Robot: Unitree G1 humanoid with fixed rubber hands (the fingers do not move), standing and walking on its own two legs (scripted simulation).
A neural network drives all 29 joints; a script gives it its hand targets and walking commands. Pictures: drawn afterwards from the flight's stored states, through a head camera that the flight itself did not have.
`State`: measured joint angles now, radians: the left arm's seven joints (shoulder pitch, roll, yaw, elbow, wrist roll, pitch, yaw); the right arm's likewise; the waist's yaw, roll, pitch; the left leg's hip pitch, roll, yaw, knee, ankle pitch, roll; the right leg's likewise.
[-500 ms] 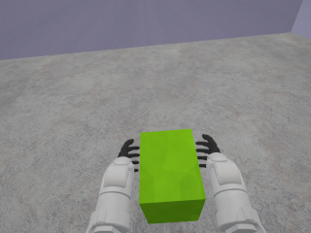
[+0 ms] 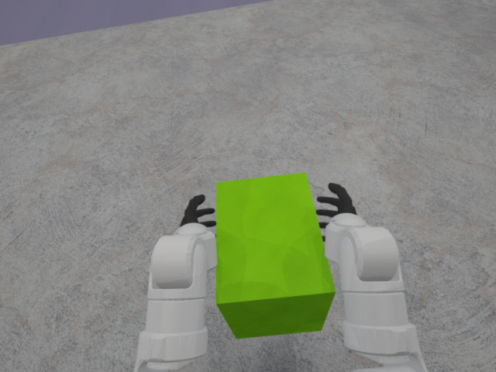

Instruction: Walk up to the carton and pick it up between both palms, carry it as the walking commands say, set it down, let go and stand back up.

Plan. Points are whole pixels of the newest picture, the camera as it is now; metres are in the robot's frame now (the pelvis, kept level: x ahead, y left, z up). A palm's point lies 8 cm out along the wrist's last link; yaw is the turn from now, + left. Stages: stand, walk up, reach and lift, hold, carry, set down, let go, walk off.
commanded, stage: carry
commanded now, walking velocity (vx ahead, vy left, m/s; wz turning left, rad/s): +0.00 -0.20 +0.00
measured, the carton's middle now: (270, 258) +0.32 +0.00 -0.01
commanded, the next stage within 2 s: none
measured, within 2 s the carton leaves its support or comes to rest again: neither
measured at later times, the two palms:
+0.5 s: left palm (248, 259) +0.27 +0.03 +0.09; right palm (417, 245) +0.29 -0.20 +0.10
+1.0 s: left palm (357, 301) +0.21 -0.10 +0.09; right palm out of the picture +0.23 -0.33 +0.10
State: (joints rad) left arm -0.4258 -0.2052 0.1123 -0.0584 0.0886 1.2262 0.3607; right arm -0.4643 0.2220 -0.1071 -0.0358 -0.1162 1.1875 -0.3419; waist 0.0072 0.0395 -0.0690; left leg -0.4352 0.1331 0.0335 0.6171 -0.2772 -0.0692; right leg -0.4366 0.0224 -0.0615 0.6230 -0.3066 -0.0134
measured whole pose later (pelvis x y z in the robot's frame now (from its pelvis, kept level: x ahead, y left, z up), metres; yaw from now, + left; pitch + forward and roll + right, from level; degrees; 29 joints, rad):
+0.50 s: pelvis -0.04 -0.10 +0.01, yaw +1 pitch +4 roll -2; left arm -0.44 -0.21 0.12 -0.10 0.11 1.26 0.35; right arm -0.45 0.22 -0.13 -0.08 -0.16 1.22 -0.22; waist 0.02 0.01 -0.02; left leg -0.37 0.15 0.11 0.56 -0.25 -0.04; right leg -0.49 -0.03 -0.03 0.81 -0.40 0.03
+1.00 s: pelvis -0.09 -0.23 +0.01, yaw +0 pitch +3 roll -1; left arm -0.43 -0.21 0.11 -0.07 0.12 1.27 0.35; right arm -0.46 0.22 -0.12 -0.03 -0.14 1.22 -0.28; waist 0.02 -0.01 -0.03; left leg -0.36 0.13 0.13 0.56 -0.25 -0.02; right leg -0.51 -0.01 -0.05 0.88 -0.40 0.02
